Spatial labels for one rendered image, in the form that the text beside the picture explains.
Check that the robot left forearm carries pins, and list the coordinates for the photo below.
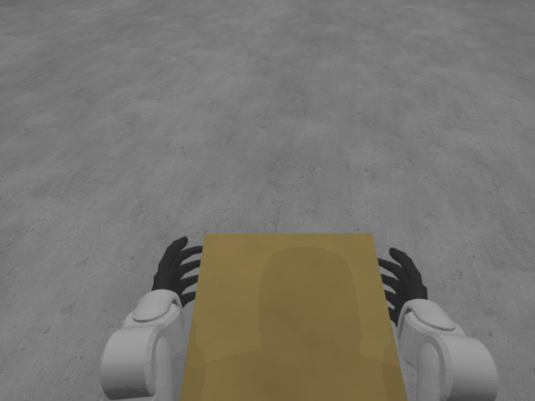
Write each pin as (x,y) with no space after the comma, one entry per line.
(136,363)

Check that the carton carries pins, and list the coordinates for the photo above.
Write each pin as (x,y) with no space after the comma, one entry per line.
(291,317)

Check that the robot right hand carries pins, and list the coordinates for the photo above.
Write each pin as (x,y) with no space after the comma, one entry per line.
(408,286)

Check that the robot left hand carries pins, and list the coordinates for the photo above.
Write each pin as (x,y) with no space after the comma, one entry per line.
(170,270)

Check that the robot right forearm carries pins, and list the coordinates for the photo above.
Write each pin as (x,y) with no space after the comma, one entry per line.
(450,366)

